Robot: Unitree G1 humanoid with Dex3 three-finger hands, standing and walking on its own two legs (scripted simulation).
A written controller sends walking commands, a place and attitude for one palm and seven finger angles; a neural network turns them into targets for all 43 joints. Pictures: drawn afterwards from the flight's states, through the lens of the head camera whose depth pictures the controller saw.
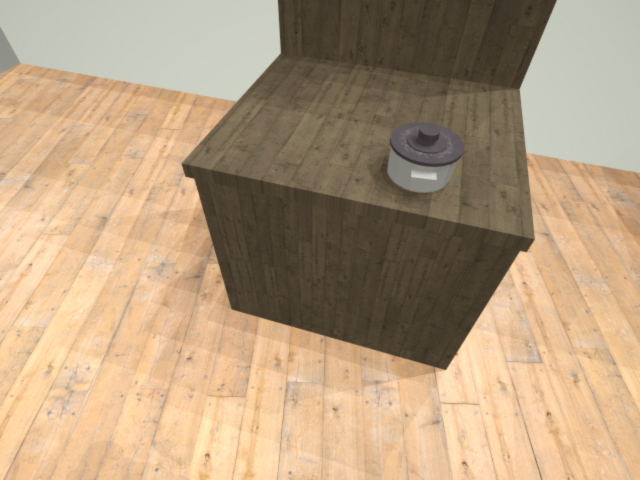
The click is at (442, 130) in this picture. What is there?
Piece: lid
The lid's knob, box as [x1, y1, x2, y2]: [418, 124, 439, 141]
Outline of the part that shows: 420,127 418,136 425,141 434,141 437,139 439,134 439,129 437,127 429,124 422,125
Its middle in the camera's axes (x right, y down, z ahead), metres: +0.23 -0.22 +0.82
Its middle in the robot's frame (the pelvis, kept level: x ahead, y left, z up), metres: +0.78 -0.19 +0.02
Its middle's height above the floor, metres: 0.80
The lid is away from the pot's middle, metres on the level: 0.00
